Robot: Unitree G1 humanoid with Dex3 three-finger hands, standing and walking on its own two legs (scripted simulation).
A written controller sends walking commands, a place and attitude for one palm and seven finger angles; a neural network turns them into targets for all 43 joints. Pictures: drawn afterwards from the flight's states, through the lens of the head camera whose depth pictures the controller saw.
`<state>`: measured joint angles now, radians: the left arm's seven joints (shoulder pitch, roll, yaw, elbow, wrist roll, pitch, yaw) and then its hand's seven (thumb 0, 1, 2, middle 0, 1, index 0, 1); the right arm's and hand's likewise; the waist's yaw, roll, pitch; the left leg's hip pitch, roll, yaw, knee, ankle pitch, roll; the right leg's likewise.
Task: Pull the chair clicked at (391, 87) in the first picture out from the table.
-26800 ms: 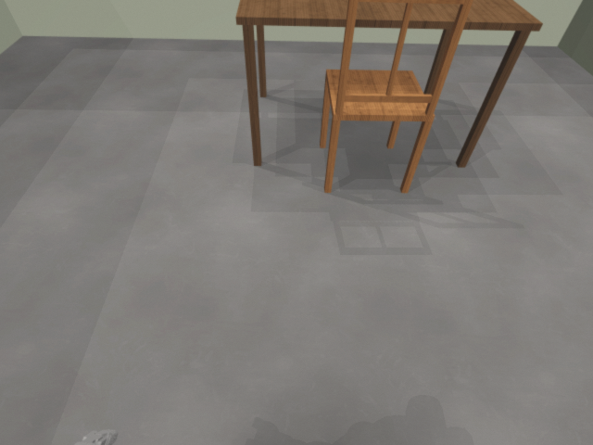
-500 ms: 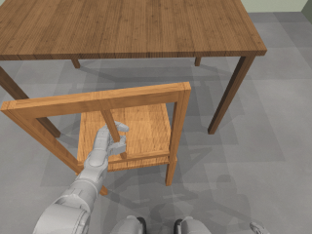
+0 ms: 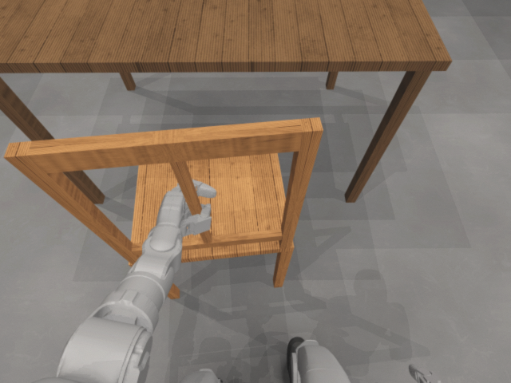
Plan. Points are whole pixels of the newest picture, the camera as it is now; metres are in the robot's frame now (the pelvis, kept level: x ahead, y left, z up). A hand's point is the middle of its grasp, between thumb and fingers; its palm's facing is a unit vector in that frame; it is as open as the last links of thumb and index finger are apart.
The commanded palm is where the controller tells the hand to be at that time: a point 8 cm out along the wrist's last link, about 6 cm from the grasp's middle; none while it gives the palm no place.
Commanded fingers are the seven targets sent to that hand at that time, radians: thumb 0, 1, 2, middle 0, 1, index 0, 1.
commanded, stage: step backward, pulling the chair out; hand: left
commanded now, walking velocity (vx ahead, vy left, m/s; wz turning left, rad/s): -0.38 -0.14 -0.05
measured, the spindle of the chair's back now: (195, 208) +0.41 +0.10 -0.06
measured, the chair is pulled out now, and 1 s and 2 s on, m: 0.18 0.25 0.28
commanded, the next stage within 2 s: none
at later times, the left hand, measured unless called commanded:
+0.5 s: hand (196, 242) +0.34 +0.10 -0.05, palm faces -0.10 -0.98 -0.19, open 5.2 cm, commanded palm +0.35 +0.15 -0.05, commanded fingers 0.00 0.90 0.90 -0.50 -1.45 -0.50 -1.45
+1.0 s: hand (191, 256) +0.32 +0.10 -0.05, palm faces -0.07 -0.98 -0.20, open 5.2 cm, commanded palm +0.32 +0.16 -0.05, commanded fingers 0.00 0.90 0.90 -0.50 -1.45 -0.50 -1.45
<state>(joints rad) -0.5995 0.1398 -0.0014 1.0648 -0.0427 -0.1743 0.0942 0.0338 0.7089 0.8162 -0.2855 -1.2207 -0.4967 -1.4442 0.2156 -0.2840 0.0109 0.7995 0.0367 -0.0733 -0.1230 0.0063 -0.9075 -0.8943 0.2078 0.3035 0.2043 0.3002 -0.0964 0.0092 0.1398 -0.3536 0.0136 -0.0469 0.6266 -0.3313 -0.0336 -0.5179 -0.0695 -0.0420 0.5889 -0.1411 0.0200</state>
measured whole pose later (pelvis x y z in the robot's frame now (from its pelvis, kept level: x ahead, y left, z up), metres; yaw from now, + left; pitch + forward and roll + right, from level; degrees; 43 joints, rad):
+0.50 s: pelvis -0.04 +0.01 +0.00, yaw -3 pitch +3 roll +1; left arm -0.57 0.17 0.02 1.09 -0.04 -0.22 0.08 0.03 0.70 0.81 -0.31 -1.23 -0.50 -1.44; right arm 0.26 -0.24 0.00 0.76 0.03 -0.04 -0.13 0.01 -0.91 -0.89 0.21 0.30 0.20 0.30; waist -0.07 0.00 0.14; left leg -0.40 0.02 0.01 0.65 -0.30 -0.03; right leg -0.54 -0.06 0.00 0.60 -0.14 0.02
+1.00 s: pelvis -0.06 +0.00 -0.01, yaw -3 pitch +2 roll +1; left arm -0.56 0.19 0.02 1.10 -0.04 -0.21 0.08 0.04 0.69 0.82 -0.33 -1.25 -0.50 -1.44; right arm 0.25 -0.23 0.00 0.76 0.03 -0.05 -0.12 0.01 -0.91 -0.89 0.21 0.30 0.20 0.30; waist -0.06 -0.01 0.13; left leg -0.44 0.03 -0.01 0.71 -0.31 -0.05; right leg -0.55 -0.04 -0.01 0.64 -0.12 0.01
